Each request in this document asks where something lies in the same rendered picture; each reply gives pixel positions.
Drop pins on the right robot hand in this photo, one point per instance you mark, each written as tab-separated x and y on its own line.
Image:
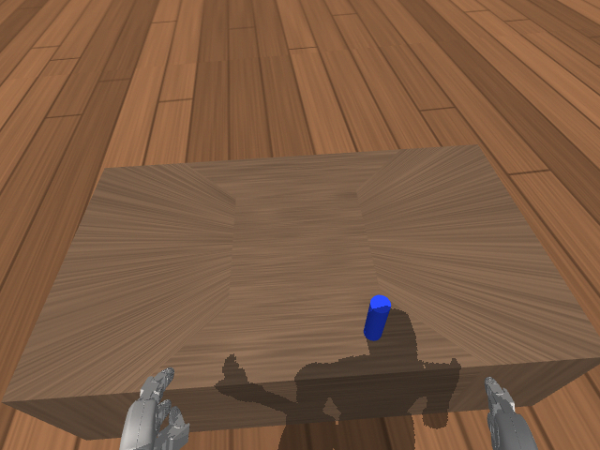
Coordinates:
509	431

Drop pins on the left robot hand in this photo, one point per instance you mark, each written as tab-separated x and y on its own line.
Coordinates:
145	416

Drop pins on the can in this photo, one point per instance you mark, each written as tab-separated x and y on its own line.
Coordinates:
378	311

